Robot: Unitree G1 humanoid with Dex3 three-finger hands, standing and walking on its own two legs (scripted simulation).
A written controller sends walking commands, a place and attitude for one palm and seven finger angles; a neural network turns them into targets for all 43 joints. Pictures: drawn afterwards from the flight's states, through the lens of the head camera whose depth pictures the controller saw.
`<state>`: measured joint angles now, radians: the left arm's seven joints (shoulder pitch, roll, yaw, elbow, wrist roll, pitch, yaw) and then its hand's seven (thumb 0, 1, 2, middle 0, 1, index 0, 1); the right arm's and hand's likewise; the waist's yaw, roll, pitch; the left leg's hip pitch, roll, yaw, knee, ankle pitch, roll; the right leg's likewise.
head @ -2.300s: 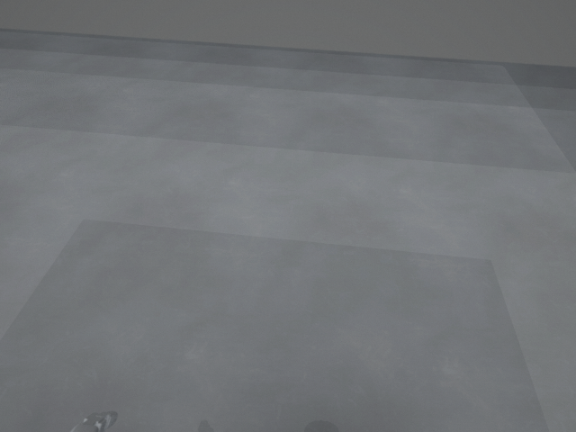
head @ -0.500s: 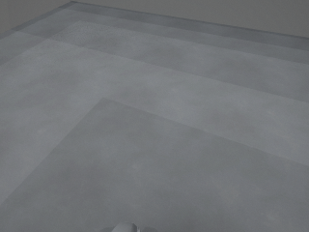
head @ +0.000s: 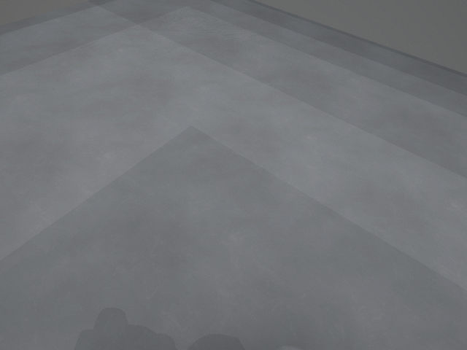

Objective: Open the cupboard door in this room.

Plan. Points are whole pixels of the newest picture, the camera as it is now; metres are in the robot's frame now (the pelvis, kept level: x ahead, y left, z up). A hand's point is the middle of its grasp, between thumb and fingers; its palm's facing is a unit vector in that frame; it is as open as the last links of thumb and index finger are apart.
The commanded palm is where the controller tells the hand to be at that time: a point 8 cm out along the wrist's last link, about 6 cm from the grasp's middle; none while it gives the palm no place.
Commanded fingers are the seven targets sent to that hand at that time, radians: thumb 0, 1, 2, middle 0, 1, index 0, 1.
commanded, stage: turn or walk to find it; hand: left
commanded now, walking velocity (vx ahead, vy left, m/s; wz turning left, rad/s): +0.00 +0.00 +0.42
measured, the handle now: out of the picture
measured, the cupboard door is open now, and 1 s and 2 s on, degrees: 0 0 0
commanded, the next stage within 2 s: none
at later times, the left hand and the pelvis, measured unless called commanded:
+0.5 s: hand out of the picture -0.01 +0.14 -0.15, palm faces +0.25 -0.93 -0.27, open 7.4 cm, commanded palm none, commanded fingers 0.00 0.90 0.90 -0.20 -0.30 -0.20 -0.30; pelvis -0.03 -0.06 +0.00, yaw +14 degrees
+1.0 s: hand out of the picture -0.11 +0.21 -0.17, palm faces +0.48 -0.84 -0.26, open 7.4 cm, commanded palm none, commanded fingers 0.00 0.90 0.90 -0.20 -0.30 -0.20 -0.30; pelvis -0.07 -0.01 +0.00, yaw +26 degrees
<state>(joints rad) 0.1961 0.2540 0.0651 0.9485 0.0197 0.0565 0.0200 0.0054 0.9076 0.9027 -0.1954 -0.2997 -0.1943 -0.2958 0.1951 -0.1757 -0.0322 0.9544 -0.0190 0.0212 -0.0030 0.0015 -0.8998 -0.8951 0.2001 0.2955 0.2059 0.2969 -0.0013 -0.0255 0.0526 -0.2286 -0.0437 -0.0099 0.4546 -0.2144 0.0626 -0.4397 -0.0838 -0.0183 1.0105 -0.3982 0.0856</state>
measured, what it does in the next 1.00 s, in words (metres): steps on the spot, turning left: right foot, then left foot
